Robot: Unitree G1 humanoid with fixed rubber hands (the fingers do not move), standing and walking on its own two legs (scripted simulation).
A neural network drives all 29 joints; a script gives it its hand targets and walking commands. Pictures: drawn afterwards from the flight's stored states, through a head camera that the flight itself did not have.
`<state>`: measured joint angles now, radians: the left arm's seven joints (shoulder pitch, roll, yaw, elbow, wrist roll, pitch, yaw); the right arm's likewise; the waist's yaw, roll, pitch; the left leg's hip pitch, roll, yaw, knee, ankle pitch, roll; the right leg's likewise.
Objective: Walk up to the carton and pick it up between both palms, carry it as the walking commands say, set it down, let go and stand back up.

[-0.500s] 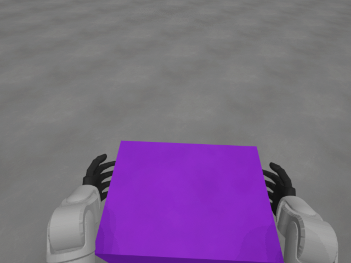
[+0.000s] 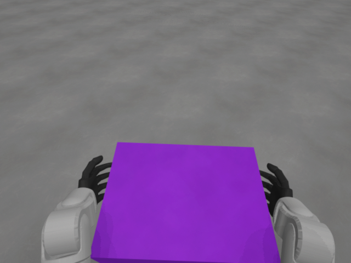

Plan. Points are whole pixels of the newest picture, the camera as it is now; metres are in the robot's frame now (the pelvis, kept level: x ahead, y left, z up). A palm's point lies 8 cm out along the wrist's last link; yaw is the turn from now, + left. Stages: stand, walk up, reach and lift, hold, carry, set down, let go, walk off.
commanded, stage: carry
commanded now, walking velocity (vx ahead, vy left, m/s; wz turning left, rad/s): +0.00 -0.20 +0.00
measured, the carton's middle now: (182, 212) +0.25 +0.01 +0.02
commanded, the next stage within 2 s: none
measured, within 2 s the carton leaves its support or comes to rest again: neither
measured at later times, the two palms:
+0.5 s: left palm (157, 216) +0.20 +0.05 +0.09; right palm out of the picture +0.21 -0.32 +0.09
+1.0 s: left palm (238, 241) +0.17 -0.09 +0.09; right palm out of the picture +0.17 -0.46 +0.09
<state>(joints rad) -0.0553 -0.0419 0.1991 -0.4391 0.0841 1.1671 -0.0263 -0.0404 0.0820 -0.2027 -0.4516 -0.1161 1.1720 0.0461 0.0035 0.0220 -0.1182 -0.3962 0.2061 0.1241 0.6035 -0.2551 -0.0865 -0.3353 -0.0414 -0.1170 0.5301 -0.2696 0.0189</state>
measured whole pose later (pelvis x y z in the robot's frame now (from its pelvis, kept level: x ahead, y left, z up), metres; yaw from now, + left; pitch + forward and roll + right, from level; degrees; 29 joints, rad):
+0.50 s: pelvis -0.03 -0.14 +0.00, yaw +0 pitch +3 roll -1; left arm -0.03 -0.05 0.20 -0.46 0.07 1.16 -0.04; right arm -0.03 0.08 -0.20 -0.46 -0.10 1.17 0.06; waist 0.02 0.03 -0.10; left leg -0.38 0.20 0.11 0.61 -0.27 -0.09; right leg -0.34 -0.04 -0.13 0.54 -0.25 0.01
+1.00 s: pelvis -0.07 -0.29 +0.00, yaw +1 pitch +3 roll -1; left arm -0.05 -0.04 0.20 -0.45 0.07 1.17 -0.03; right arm -0.04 0.09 -0.20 -0.45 -0.11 1.17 0.04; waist 0.01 0.02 -0.10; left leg -0.36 0.19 0.11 0.58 -0.26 -0.09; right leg -0.35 -0.04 -0.10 0.56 -0.32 0.03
